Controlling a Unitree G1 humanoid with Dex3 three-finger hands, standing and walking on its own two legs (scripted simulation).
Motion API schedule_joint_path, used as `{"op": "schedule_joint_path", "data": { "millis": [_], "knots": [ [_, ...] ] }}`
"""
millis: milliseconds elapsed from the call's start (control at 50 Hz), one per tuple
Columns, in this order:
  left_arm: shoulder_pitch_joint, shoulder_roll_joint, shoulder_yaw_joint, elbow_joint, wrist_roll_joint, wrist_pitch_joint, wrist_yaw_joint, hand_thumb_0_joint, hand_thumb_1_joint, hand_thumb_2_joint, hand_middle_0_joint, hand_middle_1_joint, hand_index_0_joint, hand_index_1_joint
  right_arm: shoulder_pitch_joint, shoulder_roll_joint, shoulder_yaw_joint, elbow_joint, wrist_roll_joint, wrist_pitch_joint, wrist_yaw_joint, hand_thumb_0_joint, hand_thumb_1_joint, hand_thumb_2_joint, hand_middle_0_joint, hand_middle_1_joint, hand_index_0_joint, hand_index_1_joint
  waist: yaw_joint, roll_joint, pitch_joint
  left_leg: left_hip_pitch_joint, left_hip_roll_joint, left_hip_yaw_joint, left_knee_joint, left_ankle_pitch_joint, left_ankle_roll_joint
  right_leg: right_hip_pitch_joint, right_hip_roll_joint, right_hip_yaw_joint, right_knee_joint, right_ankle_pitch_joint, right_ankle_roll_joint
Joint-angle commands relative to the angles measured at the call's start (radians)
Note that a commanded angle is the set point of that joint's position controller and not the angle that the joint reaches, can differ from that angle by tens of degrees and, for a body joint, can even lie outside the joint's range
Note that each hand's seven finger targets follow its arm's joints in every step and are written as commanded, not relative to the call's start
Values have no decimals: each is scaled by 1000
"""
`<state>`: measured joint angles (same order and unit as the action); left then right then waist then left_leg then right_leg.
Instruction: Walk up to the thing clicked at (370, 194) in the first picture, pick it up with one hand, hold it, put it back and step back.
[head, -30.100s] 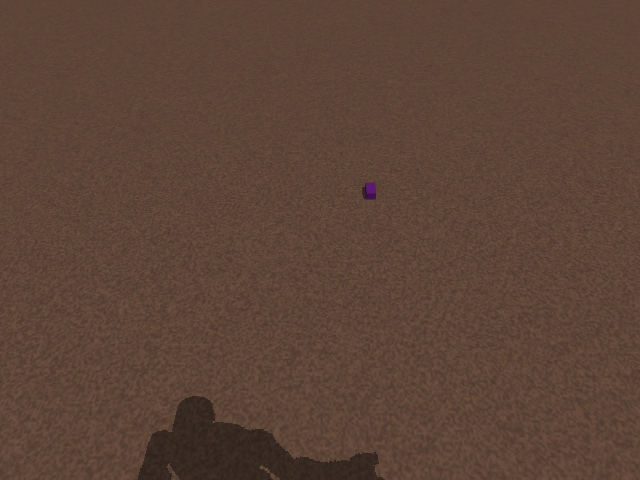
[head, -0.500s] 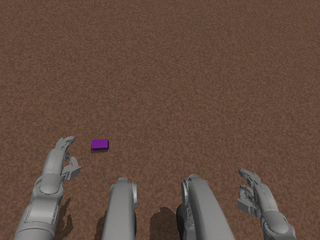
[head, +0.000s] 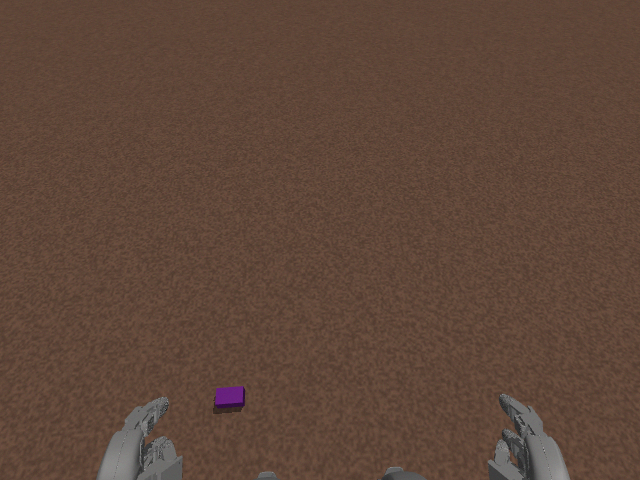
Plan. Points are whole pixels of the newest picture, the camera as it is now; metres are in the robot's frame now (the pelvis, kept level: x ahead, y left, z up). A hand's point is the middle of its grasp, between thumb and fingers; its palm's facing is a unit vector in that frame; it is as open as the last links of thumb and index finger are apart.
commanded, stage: home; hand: left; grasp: from above
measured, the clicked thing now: (230, 397) +0.45 +0.24 -0.68
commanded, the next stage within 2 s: none
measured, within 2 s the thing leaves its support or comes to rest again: neither
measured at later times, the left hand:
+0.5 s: hand out of the picture +0.16 +0.18 -0.04, palm faces +0.07 -0.98 -0.19, open 7.4 cm
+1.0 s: hand out of the picture +0.17 +0.18 -0.04, palm faces +0.05 -0.98 -0.19, open 7.4 cm
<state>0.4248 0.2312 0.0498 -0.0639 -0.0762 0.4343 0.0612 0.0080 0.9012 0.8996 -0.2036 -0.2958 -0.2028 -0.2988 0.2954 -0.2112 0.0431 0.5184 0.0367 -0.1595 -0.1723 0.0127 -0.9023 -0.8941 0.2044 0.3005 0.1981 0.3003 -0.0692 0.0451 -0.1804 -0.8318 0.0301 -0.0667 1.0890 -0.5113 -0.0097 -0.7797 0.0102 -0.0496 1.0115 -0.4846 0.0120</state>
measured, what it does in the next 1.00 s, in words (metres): stands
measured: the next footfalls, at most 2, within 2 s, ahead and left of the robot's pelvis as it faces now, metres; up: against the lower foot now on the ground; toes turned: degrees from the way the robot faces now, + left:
none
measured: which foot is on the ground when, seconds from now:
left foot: down 0.00-1.00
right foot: down 0.00-1.00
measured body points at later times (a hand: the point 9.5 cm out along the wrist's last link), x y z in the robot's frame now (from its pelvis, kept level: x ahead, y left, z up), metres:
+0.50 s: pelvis +0.00 +0.00 +0.01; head +0.02 +0.01 +0.46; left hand +0.15 +0.23 -0.02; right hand +0.18 -0.24 -0.04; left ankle +0.01 +0.12 -0.67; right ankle +0.01 -0.13 -0.67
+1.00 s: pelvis +0.01 +0.00 +0.01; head +0.03 +0.01 +0.46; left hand +0.16 +0.23 -0.02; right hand +0.17 -0.25 -0.05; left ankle +0.01 +0.12 -0.67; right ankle +0.01 -0.13 -0.67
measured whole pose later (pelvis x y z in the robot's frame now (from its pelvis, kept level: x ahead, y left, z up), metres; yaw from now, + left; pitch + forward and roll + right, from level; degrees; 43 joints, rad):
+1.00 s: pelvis +0.01 +0.00 +0.01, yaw +1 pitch +10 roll -3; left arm 0.50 0.23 0.03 -0.12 -0.06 0.45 0.02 0.01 0.90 0.90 -0.20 -0.29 -0.20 -0.30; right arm 0.29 -0.22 0.03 0.53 0.01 -0.23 -0.18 0.01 -0.90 -0.89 0.21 0.30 0.20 0.30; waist -0.04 0.04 -0.16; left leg -0.70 0.02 -0.06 1.01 -0.50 -0.01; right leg -0.65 0.00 -0.05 0.94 -0.48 0.01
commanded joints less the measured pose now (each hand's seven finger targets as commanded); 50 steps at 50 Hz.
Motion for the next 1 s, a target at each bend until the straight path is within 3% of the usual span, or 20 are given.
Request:
{"op": "schedule_joint_path", "data": {
  "millis": [0,140,240,300,600,740,800,900,960,980],
  "knots": [
    [58,87,46,-240,10,-32,3,0,900,900,-200,-301,-200,-300,-56,-112,-45,-164,-13,-75,-24,0,-901,-899,200,299,200,299,14,14,-97,201,-26,7,-212,257,26,154,24,-21,-197,226,-19],
    [66,83,30,-250,22,-22,-27,0,900,900,-200,-300,-200,-299,-58,-128,-56,-164,-23,-102,-24,0,-900,-900,200,300,200,299,9,-14,-42,230,-28,21,-240,257,27,163,22,-30,-220,218,-15],
    [37,94,38,-256,28,-33,-37,0,900,900,-200,-299,-200,-299,-62,-132,-60,-163,-29,-117,-21,0,-900,-900,200,300,200,300,8,-4,-61,241,-38,30,-229,252,30,179,12,-15,-228,227,-8],
    [40,98,40,-249,33,-31,-37,0,900,900,-200,-299,-200,-299,-73,-134,-57,-158,-29,-123,-18,0,-900,-900,200,300,200,300,24,25,-30,235,-36,24,-253,209,25,169,14,-20,-229,184,-12],
    [52,92,38,-251,28,-38,-32,0,900,900,-200,-300,-200,-299,-75,-135,-58,-148,-29,-135,-20,0,-900,-900,200,300,200,300,26,12,-54,238,-27,13,-255,203,23,176,20,-23,-217,173,-14],
    [66,97,41,-256,29,-37,-31,0,900,900,-200,-299,-200,-299,-71,-130,-60,-148,-28,-132,-22,0,-900,-900,200,300,200,300,33,5,-80,243,-28,18,-242,256,21,190,18,-20,-213,214,-15],
    [55,92,34,-249,28,-35,-32,0,900,900,-200,-299,-200,-299,-71,-131,-59,-146,-29,-133,-21,0,-900,-900,200,300,200,300,32,6,-39,227,-28,22,-247,221,22,176,17,-19,-221,188,-13],
    [53,95,35,-260,29,-35,-35,0,900,900,-200,-299,-200,-299,-72,-127,-58,-146,-29,-133,-21,0,-900,-900,200,300,200,300,31,9,-50,229,-29,21,-244,222,23,178,16,-16,-221,190,-12],
    [77,108,57,-236,28,-33,-34,0,900,900,-200,-299,-200,-299,-65,-137,-65,-143,-30,-136,-21,0,-900,-900,200,300,200,300,29,2,-66,236,-29,21,-241,224,24,186,16,-14,-216,192,-12],
    [55,90,30,-268,30,-39,-35,0,900,900,-200,-299,-200,-299,-72,-127,-61,-149,-29,-135,-20,0,-900,-900,200,300,200,300,29,7,-69,237,-30,25,-237,242,23,190,15,-15,-214,209,-12]
  ]
}}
